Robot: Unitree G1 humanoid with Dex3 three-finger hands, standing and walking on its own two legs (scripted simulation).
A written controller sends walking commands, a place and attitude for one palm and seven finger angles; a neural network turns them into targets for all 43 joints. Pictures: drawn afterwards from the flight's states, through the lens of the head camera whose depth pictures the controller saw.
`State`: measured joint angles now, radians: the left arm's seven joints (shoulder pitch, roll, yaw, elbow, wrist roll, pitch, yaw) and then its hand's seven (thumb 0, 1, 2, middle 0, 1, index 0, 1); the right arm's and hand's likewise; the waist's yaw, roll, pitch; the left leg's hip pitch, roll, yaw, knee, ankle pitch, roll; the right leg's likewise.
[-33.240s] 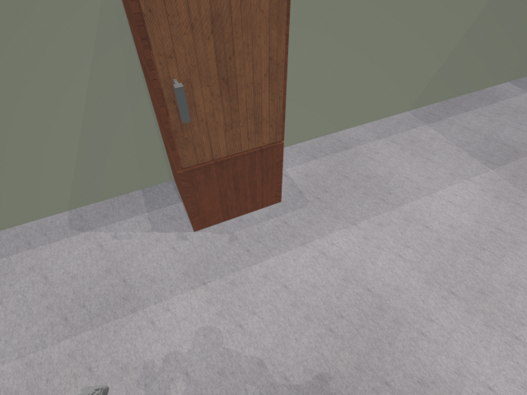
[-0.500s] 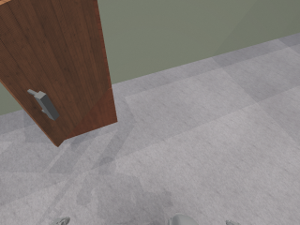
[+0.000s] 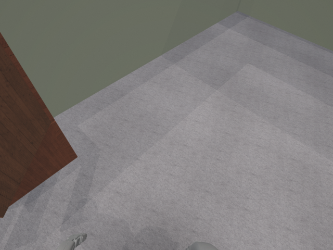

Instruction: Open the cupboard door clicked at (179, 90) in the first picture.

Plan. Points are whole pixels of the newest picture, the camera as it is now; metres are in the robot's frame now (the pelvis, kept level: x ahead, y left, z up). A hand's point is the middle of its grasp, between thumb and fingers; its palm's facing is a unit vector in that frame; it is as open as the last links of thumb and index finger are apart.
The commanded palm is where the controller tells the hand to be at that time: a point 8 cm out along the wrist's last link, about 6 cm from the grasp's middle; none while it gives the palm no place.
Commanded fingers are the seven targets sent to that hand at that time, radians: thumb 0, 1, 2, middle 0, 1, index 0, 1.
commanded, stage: walk to a spot facing it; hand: left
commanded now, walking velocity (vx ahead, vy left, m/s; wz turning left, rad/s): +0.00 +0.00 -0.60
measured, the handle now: out of the picture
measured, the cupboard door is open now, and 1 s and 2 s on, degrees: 40 40 40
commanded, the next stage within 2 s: turn to face it in 1.46 s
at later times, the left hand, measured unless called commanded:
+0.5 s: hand (113, 222) +0.21 +0.16 -0.16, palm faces -0.32 -0.94 -0.16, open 7.4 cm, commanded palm none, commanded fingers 0.00 0.90 0.90 -0.20 -0.30 -0.20 -0.30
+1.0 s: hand (172, 172) +0.37 -0.01 -0.17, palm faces -0.50 -0.84 -0.19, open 7.2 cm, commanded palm none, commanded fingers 0.00 0.90 0.90 -0.20 -0.30 -0.20 -0.30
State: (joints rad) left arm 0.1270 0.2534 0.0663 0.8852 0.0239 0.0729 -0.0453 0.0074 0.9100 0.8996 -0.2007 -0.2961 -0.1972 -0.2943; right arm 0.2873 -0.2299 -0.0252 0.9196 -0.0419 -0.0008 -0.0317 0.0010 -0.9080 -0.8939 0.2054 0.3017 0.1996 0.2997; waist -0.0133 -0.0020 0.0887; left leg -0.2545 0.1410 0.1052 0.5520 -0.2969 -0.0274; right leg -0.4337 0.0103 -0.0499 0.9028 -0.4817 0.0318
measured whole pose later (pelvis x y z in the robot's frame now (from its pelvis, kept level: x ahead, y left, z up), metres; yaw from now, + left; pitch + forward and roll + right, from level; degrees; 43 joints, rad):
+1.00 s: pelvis +0.22 -0.14 +0.00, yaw -32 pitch +1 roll +0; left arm 0.22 0.20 0.07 1.01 0.03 -0.03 -0.02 -0.01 0.94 0.90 -0.20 -0.30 -0.20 -0.29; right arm 0.21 -0.17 -0.05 0.97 -0.03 -0.03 0.01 0.00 -0.91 -0.89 0.20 0.30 0.20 0.30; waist -0.02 -0.02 0.05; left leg -0.47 0.12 0.08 0.74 -0.27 -0.04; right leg -0.20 0.05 -0.03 0.42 -0.24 -0.07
